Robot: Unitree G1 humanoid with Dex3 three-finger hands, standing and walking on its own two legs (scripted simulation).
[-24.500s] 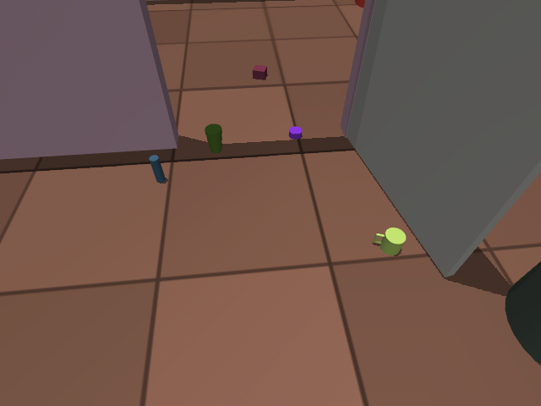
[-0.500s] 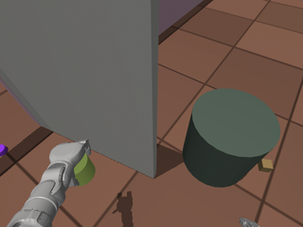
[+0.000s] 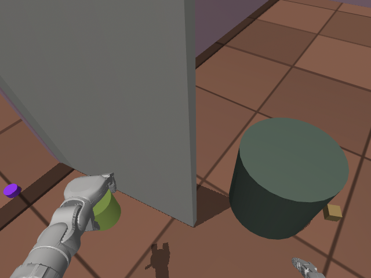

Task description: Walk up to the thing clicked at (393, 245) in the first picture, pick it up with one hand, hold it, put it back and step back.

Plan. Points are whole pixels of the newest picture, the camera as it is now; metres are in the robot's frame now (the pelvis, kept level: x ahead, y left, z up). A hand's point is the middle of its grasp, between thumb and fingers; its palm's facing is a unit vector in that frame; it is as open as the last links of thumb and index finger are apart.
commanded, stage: hold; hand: left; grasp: from above
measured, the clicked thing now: (92, 211) +0.31 +0.24 -0.08
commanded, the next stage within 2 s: crouch in 1.26 s
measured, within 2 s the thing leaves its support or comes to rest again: neither
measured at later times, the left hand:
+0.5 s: hand (93, 211) +0.29 +0.22 -0.02, palm faces -0.44 -0.04 -0.90, open 11.1 cm
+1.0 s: hand (93, 214) +0.28 +0.21 -0.02, palm faces -0.45 -0.04 -0.89, open 11.1 cm
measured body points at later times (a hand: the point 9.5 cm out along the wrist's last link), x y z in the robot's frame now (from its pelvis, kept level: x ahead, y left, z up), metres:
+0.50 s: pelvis -0.01 -0.01 +0.01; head +0.00 -0.03 +0.46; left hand +0.31 +0.22 +0.03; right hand +0.13 -0.26 -0.11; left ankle +0.01 +0.12 -0.72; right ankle +0.01 -0.14 -0.72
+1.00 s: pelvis -0.01 -0.01 +0.01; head -0.01 -0.03 +0.46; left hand +0.30 +0.21 +0.03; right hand +0.14 -0.26 -0.10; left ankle +0.01 +0.12 -0.72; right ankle +0.01 -0.14 -0.72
